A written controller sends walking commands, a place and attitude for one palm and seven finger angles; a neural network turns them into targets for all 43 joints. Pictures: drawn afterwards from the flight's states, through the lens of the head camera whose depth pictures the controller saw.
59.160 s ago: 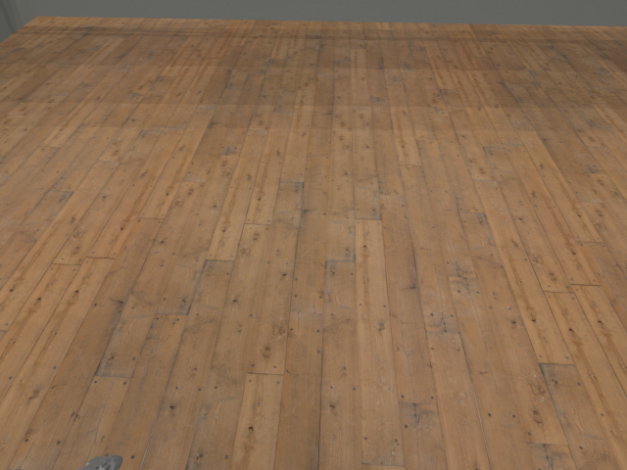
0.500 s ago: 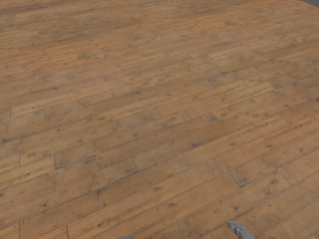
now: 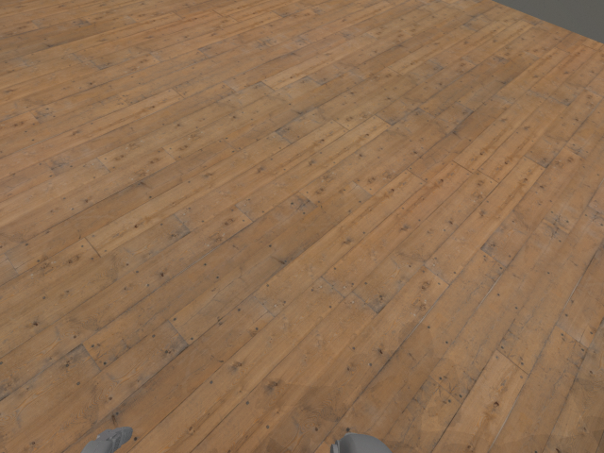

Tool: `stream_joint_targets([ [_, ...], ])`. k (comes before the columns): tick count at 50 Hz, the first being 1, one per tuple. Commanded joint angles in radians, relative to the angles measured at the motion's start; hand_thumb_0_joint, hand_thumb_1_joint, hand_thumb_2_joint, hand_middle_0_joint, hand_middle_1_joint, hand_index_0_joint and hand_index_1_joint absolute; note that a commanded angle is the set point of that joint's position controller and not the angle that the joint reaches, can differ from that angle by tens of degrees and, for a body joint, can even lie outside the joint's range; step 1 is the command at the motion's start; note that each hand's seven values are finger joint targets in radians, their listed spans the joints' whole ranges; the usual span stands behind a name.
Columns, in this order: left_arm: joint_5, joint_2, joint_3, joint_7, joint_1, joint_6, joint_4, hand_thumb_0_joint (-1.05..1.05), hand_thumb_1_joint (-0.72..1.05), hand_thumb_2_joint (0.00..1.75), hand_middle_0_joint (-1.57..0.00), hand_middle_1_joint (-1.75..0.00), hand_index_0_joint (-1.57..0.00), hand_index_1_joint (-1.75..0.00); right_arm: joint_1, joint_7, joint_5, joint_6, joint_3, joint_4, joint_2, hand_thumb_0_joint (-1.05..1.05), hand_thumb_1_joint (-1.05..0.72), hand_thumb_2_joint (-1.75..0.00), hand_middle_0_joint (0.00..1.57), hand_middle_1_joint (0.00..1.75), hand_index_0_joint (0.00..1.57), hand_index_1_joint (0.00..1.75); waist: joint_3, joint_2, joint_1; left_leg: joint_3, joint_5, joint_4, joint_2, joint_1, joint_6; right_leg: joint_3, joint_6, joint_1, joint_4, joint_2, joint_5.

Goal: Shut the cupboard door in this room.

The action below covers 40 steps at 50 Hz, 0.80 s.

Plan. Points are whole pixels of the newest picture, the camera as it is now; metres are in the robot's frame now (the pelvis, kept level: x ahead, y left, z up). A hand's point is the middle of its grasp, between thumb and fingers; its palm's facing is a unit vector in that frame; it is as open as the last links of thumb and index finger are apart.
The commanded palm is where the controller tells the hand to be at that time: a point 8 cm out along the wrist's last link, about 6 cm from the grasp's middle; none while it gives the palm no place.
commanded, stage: turn to face it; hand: left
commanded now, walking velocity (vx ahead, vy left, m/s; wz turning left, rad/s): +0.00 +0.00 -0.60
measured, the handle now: out of the picture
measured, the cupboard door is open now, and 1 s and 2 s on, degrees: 46 46 46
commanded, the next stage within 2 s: none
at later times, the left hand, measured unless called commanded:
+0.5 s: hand (209, 430) +0.17 +0.14 -0.17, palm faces -0.32 -0.92 -0.22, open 7.4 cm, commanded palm none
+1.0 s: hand (237, 394) +0.22 +0.11 -0.16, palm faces -0.54 -0.79 -0.28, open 7.4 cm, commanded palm none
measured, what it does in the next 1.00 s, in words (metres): steps on the spot, turning right: right foot, then left foot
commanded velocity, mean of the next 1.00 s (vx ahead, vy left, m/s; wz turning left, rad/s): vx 0.00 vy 0.00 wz -0.60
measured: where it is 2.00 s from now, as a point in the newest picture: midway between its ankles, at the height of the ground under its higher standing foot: outside the picture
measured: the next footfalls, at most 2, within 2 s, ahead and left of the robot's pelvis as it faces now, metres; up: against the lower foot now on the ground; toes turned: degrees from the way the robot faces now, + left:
right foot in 0.26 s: +0.01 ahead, -0.16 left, +0.00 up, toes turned -14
left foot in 0.58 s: +0.13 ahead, +0.10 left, +0.00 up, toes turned -18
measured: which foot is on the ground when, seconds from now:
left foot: down 0.00-0.24, up 0.26-0.56, down 0.58-0.92, up 0.94-1.00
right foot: up 0.00-0.24, down 0.26-0.58, up 0.60-0.92, down 0.94-1.00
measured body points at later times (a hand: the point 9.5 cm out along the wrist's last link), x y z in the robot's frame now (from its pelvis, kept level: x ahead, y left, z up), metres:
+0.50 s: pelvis +0.01 -0.01 -0.01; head +0.06 -0.03 +0.44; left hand +0.18 +0.19 -0.15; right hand +0.01 -0.29 -0.14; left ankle +0.07 +0.12 -0.70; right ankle -0.03 -0.15 -0.74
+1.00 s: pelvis +0.01 -0.01 -0.02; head +0.03 -0.05 +0.43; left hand +0.25 +0.15 -0.14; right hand -0.10 -0.27 -0.17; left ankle +0.08 +0.11 -0.71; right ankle -0.06 -0.11 -0.74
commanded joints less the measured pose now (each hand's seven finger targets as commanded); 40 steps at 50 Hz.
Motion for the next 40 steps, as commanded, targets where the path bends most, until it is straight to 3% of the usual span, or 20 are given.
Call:
stream_joint_targets([
  [1, -0.003, 0.012, -0.006, -0.018, -0.049, -0.019, -0.104, 0.0, 0.9, 0.9, -0.2, -0.3, -0.2, -0.3, 0.081, -0.015, 0.001, -0.019, -0.054, -0.033, -0.197, 0.0, -0.9, -0.9, 0.2, 0.3, 0.2, 0.3, -0.136, 0.211, -0.028, -0.105, 0.706, -0.112, 0.249, 0.238, 0.105, -0.024, 0.008, -0.058, -0.053, -0.038, 0.051],
  [7, 0.0, 0.008, -0.013, -0.021, -0.097, -0.025, -0.133, 0.0, 0.9, 0.9, -0.2, -0.3, -0.2, -0.3, 0.09, 0.0, -0.002, -0.013, -0.071, -0.02, -0.222, 0.0, -0.9, -0.9, 0.2, 0.3, 0.2, 0.3, -0.112, 0.259, -0.043, -0.041, 0.627, -0.084, 0.283, 0.182, 0.093, -0.083, -0.021, 0.076, -0.285, -0.03, 0.063],
  [9, -0.001, 0.015, -0.012, -0.018, -0.071, -0.035, -0.128, 0.0, 0.9, 0.9, -0.2, -0.3, -0.2, -0.3, 0.083, 0.003, 0.001, -0.011, -0.075, -0.019, -0.233, 0.0, -0.9, -0.9, 0.2, 0.3, 0.2, 0.3, -0.136, 0.239, -0.028, -0.014, 0.617, -0.025, 0.28, 0.168, 0.06, -0.093, -0.039, 0.173, -0.442, -0.019, 0.142],
  [10, -0.002, 0.03, -0.007, -0.016, -0.018, -0.04, -0.113, 0.0, 0.9, 0.9, -0.2, -0.3, -0.2, -0.3, 0.066, 0.006, 0.006, -0.01, -0.077, -0.024, -0.238, 0.0, -0.9, -0.9, 0.2, 0.3, 0.2, 0.3, -0.144, 0.218, 0.003, 0.014, 0.558, 0.035, 0.265, 0.115, 0.029, -0.101, -0.049, 0.272, -0.549, -0.016, 0.251],
  [11, 0.003, 0.077, 0.002, -0.009, 0.062, -0.049, -0.088, 0.0, 0.9, 0.9, -0.2, -0.3, -0.2, -0.3, 0.058, 0.012, 0.014, -0.009, -0.078, -0.033, -0.227, 0.0, -0.9, -0.9, 0.2, 0.3, 0.2, 0.3, -0.172, 0.13, 0.041, 0.053, 0.441, 0.165, 0.23, 0.007, -0.02, -0.04, -0.074, 0.432, -0.66, -0.071, 0.399],
  [12, 0.012, 0.186, 0.022, 0.006, 0.129, -0.062, -0.071, 0.0, 0.9, 0.9, -0.2, -0.3, -0.2, -0.3, 0.043, 0.019, 0.021, -0.005, -0.061, -0.072, -0.144, 0.0, -0.9, -0.9, 0.2, 0.3, 0.2, 0.3, -0.187, -0.179, 0.07, 0.128, -0.074, 0.39, 0.09, -0.267, -0.088, 0.269, -0.166, 0.614, -0.701, -0.323, 0.724],
  [13, -0.006, 0.229, 0.024, 0.016, 0.172, -0.064, -0.054, 0.0, 0.9, 0.9, -0.2, -0.3, -0.2, -0.3, -0.007, 0.012, 0.02, 0.012, -0.048, -0.104, -0.139, 0.0, -0.9, -0.9, 0.2, 0.3, 0.2, 0.3, -0.163, -0.201, 0.093, 0.015, -0.374, 0.576, 0.022, -0.356, -0.102, 0.377, -0.272, 0.521, -0.692, -0.442, 0.931],
  [14, -0.006, 0.221, 0.028, 0.027, 0.147, -0.06, -0.066, 0.0, 0.9, 0.9, -0.2, -0.3, -0.2, -0.3, -0.038, 0.004, 0.021, 0.022, -0.045, -0.111, -0.126, 0.0, -0.9, -0.9, 0.2, 0.3, 0.2, 0.3, -0.139, -0.148, 0.079, -0.081, -0.327, 0.665, 0.032, -0.405, -0.097, 0.366, -0.291, 0.473, -0.7, -0.404, 0.833],
  [15, -0.003, 0.195, 0.027, 0.034, 0.095, -0.061, -0.078, 0.0, 0.9, 0.9, -0.2, -0.3, -0.2, -0.3, -0.046, 0.001, 0.02, 0.02, -0.045, -0.106, -0.13, 0.0, -0.9, -0.9, 0.2, 0.3, 0.2, 0.3, -0.124, -0.217, 0.057, -0.109, -0.287, 0.696, 0.04, -0.447, -0.101, 0.375, -0.282, 0.452, -0.707, -0.368, 0.764],
  [18, 0.0, 0.131, 0.009, 0.034, -0.019, -0.061, -0.115, 0.0, 0.9, 0.9, -0.2, -0.3, -0.2, -0.3, 0.005, 0.011, 0.017, 0.022, -0.046, -0.069, -0.127, 0.0, -0.9, -0.9, 0.2, 0.3, 0.2, 0.3, -0.142, -0.127, -0.01, -0.088, -0.142, 0.605, 0.042, -0.316, -0.117, 0.208, -0.229, 0.345, -0.68, -0.259, 0.725],
  [24, 0.008, 0.154, 0.025, 0.022, -0.002, -0.053, -0.103, 0.0, 0.9, 0.9, -0.2, -0.3, -0.2, -0.3, 0.014, 0.012, 0.024, 0.014, -0.047, -0.086, -0.104, 0.0, -0.9, -0.9, 0.2, 0.3, 0.2, 0.3, -0.122, -0.137, -0.009, -0.048, -0.113, 0.273, -0.03, -0.162, -0.108, 0.293, -0.22, 0.245, -0.662, -0.227, 0.594],
  [26, 0.003, 0.14, 0.024, 0.02, -0.019, -0.048, -0.103, 0.0, 0.9, 0.9, -0.2, -0.3, -0.2, -0.3, 0.058, 0.007, 0.026, 0.004, -0.048, -0.076, -0.111, 0.0, -0.9, -0.9, 0.2, 0.3, 0.2, 0.3, -0.124, -0.146, -0.037, -0.049, -0.011, 0.103, -0.045, -0.041, -0.098, 0.316, -0.179, 0.171, -0.623, -0.198, 0.533],
  [27, -0.001, 0.116, 0.02, 0.019, -0.035, -0.043, -0.107, 0.0, 0.9, 0.9, -0.2, -0.3, -0.2, -0.3, 0.108, 0.006, 0.026, -0.004, -0.052, -0.063, -0.126, 0.0, -0.9, -0.9, 0.2, 0.3, 0.2, 0.3, -0.135, -0.087, -0.064, -0.073, 0.065, -0.038, -0.023, 0.068, -0.089, 0.289, -0.134, 0.099, -0.568, -0.158, 0.431],
  [28, -0.011, 0.055, 0.009, 0.013, -0.004, -0.034, -0.126, 0.0, 0.9, 0.9, -0.2, -0.3, -0.2, -0.3, 0.135, 0.0, 0.013, -0.017, -0.064, -0.059, -0.207, 0.0, -0.9, -0.9, 0.2, 0.3, 0.2, 0.3, -0.158, 0.143, -0.062, -0.259, 0.062, -0.17, 0.149, 0.164, -0.028, 0.192, -0.074, -0.02, -0.424, -0.033, 0.209],
  [29, -0.014, 0.014, 0.0, 0.005, 0.029, -0.034, -0.143, 0.0, 0.9, 0.9, -0.2, -0.3, -0.2, -0.3, 0.144, -0.004, 0.001, -0.017, -0.079, -0.077, -0.296, 0.0, -0.9, -0.9, 0.2, 0.3, 0.2, 0.3, -0.163, 0.385, -0.059, -0.479, 0.11, -0.249, 0.387, 0.175, 0.092, 0.03, -0.022, -0.115, -0.16, 0.051, -0.133],
  [30, 0.001, 0.049, 0.004, 0.002, -0.006, -0.033, -0.139, 0.0, 0.9, 0.9, -0.2, -0.3, -0.2, -0.3, 0.138, -0.009, -0.003, -0.02, -0.077, -0.075, -0.292, 0.0, -0.9, -0.9, 0.2, 0.3, 0.2, 0.3, -0.156, 0.325, -0.074, -0.5, 0.141, -0.25, 0.425, 0.107, 0.141, 0.063, -0.02, -0.108, 0.023, 0.007, -0.147],
  [32, 0.003, 0.049, 0.016, -0.012, 0.009, -0.037, -0.115, 0.0, 0.9, 0.9, -0.2, -0.3, -0.2, -0.3, 0.034, -0.01, -0.002, -0.025, -0.062, -0.103, -0.236, 0.0, -0.9, -0.9, 0.2, 0.3, 0.2, 0.3, -0.125, 0.256, -0.02, -0.337, 0.268, -0.202, 0.346, 0.064, 0.132, 0.037, -0.01, -0.108, 0.138, -0.037, -0.059],
  [34, -0.001, 0.021, 0.011, -0.022, 0.014, -0.027, -0.099, 0.0, 0.9, 0.9, -0.2, -0.3, -0.2, -0.3, 0.0, -0.01, -0.004, -0.018, -0.056, -0.103, -0.203, 0.0, -0.9, -0.9, 0.2, 0.3, 0.2, 0.3, -0.112, 0.223, -0.009, -0.169, 0.337, -0.171, 0.275, 0.073, 0.103, -0.002, 0.003, -0.071, 0.074, -0.047, -0.005],
  [37, -0.002, -0.002, 0.004, -0.026, -0.002, -0.023, -0.102, 0.0, 0.9, 0.9, -0.2, -0.3, -0.2, -0.3, 0.047, -0.01, -0.001, -0.014, -0.062, -0.075, -0.198, 0.0, -0.9, -0.9, 0.2, 0.3, 0.2, 0.3, -0.122, 0.244, -0.031, -0.098, 0.398, -0.148, 0.274, 0.128, 0.102, -0.05, 0.004, -0.024, -0.072, -0.043, 0.011],
  [40, -0.003, -0.009, 0.0, -0.026, -0.011, -0.025, -0.107, 0.0, 0.9, 0.9, -0.2, -0.3, -0.2, -0.3, 0.051, 0.0, -0.001, -0.008, -0.073, -0.062, -0.217, 0.0, -0.9, -0.9, 0.2, 0.3, 0.2, 0.3, -0.117, 0.265, -0.039, -0.065, 0.347, -0.14, 0.292, 0.094, 0.099, -0.081, -0.007, 0.06, -0.217, -0.035, 0.026],
])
